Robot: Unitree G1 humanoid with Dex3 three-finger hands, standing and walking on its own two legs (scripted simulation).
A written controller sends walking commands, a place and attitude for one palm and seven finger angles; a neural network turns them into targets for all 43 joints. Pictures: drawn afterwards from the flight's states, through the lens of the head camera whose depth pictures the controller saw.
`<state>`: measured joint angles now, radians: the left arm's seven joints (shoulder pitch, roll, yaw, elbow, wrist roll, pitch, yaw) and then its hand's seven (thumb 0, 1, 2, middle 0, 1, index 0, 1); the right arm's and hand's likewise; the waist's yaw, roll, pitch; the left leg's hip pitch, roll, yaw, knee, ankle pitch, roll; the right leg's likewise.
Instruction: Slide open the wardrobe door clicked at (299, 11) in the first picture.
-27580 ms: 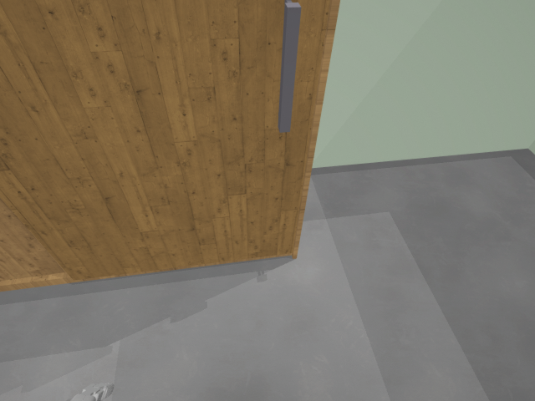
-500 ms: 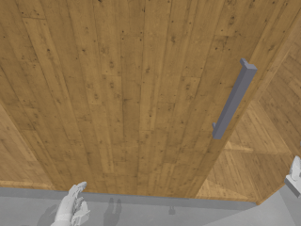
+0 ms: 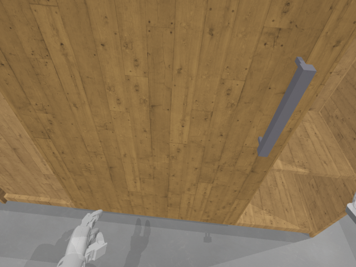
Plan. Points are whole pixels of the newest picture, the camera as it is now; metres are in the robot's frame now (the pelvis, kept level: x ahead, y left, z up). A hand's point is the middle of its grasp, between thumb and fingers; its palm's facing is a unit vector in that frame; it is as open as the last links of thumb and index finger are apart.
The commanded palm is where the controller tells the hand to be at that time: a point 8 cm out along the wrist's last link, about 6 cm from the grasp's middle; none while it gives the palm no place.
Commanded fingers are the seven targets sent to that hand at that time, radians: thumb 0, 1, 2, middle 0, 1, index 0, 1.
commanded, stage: step back with the hand held close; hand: right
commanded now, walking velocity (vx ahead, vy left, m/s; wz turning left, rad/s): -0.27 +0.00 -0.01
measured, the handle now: (278, 112) +0.48 -0.25 +0.12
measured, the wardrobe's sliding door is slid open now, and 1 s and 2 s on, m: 0.44 0.44 0.44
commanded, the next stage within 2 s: stop stepping back and stand still in 0.66 s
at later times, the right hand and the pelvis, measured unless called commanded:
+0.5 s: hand out of the picture +0.10 -0.31 +0.16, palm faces +0.50 +0.76 -0.41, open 7.4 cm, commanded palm +0.05 -0.34 +0.18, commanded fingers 0.00 -0.90 -0.90 0.20 0.30 0.20 0.30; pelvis -0.08 -0.04 -0.01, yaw -2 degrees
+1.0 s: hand out of the picture -0.03 -0.34 +0.17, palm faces +0.50 +0.82 -0.26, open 7.5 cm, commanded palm -0.11 -0.37 +0.18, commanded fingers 0.00 -0.90 -0.90 0.20 0.30 0.20 0.30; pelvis -0.23 -0.06 -0.01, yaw -4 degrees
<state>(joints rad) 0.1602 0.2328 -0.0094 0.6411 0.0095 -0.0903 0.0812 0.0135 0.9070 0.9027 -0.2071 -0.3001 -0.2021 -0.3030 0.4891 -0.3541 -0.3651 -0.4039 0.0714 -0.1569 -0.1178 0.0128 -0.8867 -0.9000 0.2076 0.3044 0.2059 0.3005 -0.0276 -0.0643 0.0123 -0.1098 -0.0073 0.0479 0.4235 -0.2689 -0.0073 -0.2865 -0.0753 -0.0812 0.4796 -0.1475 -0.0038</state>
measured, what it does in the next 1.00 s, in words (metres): walks backwards: right foot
